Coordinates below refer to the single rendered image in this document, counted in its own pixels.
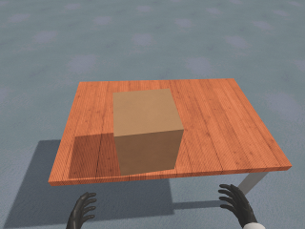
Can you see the right robot hand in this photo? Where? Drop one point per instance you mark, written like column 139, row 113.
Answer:
column 240, row 205

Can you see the left robot hand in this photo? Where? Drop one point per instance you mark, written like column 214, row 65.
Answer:
column 76, row 218

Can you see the carton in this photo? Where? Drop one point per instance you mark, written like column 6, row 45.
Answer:
column 147, row 131

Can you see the table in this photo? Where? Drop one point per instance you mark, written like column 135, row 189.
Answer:
column 223, row 134

